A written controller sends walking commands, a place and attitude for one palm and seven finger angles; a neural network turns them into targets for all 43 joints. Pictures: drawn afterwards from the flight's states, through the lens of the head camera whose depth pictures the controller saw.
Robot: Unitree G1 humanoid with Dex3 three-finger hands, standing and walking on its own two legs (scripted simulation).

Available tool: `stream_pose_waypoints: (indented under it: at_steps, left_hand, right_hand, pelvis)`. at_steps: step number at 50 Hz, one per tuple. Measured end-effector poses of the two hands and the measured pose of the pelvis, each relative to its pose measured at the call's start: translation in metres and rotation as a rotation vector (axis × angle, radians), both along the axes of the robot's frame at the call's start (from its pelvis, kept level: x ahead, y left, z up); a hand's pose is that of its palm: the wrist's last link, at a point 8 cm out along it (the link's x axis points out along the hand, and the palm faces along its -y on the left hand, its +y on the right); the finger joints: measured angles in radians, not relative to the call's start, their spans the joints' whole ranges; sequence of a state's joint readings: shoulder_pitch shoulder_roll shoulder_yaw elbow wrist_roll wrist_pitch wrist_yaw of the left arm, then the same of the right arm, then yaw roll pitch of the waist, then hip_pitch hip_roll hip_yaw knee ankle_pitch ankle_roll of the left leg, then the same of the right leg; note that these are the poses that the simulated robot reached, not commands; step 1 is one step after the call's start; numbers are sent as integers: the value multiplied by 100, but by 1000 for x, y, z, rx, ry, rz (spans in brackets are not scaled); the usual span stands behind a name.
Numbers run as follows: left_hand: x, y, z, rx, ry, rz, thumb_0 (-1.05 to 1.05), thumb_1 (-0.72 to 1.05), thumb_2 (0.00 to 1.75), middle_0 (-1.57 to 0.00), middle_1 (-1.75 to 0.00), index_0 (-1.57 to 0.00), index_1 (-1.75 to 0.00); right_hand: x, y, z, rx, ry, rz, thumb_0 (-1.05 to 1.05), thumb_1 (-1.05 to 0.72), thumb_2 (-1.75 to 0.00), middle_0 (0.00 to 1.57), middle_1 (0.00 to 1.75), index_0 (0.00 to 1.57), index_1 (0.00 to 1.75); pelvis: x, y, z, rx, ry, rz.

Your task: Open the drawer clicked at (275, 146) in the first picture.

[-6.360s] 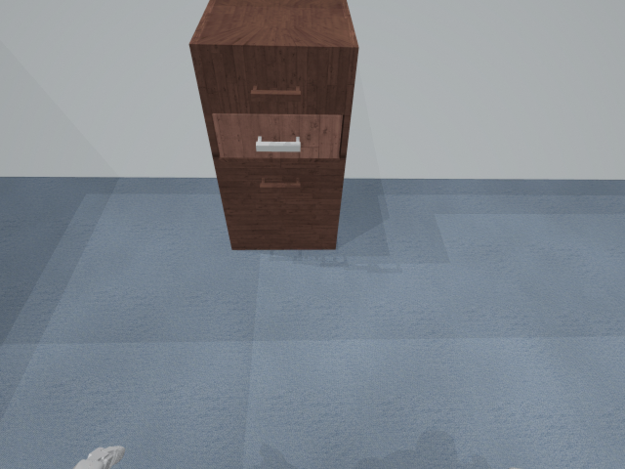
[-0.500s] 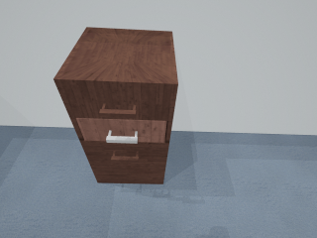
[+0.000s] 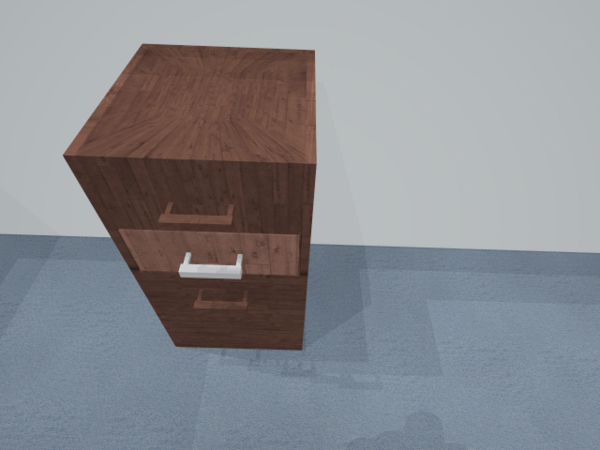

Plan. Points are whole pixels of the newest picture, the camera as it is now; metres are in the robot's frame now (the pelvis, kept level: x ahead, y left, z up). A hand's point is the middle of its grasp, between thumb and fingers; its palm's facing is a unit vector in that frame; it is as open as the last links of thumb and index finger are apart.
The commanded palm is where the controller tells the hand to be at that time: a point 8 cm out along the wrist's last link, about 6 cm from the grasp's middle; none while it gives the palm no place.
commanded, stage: come to a stop and stand still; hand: left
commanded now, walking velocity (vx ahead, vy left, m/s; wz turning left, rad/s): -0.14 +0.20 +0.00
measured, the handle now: (212, 264) +0.52 +0.23 -0.21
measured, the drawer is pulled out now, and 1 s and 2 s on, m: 0.00 0.00 0.00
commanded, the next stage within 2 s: look again from close up in 1.38 s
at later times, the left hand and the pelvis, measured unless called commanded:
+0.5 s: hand out of the picture -0.06 +0.21 -0.17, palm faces +0.06 -0.98 -0.17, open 7.4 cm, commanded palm none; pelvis -0.04 +0.04 +0.01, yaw +1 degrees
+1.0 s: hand out of the picture -0.05 +0.12 -0.17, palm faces +0.07 -0.99 -0.09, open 7.4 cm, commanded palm none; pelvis -0.02 +0.00 +0.00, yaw +1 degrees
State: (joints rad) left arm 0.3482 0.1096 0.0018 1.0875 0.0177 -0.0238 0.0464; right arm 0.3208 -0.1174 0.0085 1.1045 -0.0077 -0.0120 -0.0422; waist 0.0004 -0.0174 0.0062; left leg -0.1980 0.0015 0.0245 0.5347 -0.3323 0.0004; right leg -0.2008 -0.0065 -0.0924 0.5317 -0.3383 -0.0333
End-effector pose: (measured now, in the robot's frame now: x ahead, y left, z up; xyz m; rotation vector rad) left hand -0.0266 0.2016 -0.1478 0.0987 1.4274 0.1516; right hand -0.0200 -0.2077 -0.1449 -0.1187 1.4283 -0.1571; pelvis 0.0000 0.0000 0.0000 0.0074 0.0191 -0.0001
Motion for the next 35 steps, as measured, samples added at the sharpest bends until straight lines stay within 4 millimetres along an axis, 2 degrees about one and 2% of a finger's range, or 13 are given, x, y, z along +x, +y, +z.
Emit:
stream_pose_waypoints:
  at_steps: [7, 12, 15, 19, 24, 32, 35]
  left_hand:
    - [-10, 17, 2, 41, -32, 51, 1, 92, 89, -20, -30, -21, -30]
    - [-26, 43, -6, 42, -25, 58, 1, 91, 89, -20, -30, -21, -30]
    - [-31, 58, -12, 36, -18, 54, 1, 91, 89, -20, -30, -20, -30]
    - [-31, 67, -5, 30, -29, 28, 1, 91, 89, -20, -30, -20, -30]
    - [-35, 64, 5, 19, -33, 12, 0, 91, 89, -20, -30, -20, -30]
    - [-44, 40, 7, 19, -1, -11, 0, 91, 90, -20, -30, -20, -30]
    - [-48, 26, 9, 12, 4, 3, 0, 91, 90, -20, -30, -20, -30]
  right_hand:
    - [37, -18, 4, -54, -58, 72, 2, -92, -90, 20, 30, 20, 30]
    - [64, -7, 13, -77, -174, 105, 1, -91, -90, 20, 30, 20, 30]
    - [65, 6, 16, -79, -220, 119, 1, -91, -90, 20, 30, 20, 30]
    - [53, 23, 18, -54, -220, 117, 0, -91, -90, 20, 30, 20, 30]
    - [31, 23, 18, -50, -182, 94, 0, -94, -90, 20, 30, 21, 30]
    - [-23, 13, 1, -6, -60, 27, 0, -92, -90, 20, 30, 21, 30]
    - [-40, 11, 0, 15, 3, 17, 0, -91, -90, 20, 30, 20, 30]
  pelvis:
    - [-15, 6, 0, 8, -21, 31]
    - [-27, 22, -4, -2, -41, 36]
    - [-31, 32, -6, -5, -51, 30]
    - [-35, 39, -1, -8, -41, 24]
    - [-40, 43, 5, -8, -19, 23]
    - [-45, 27, 2, 15, -8, 9]
    - [-41, 19, 4, 0, -18, 21]
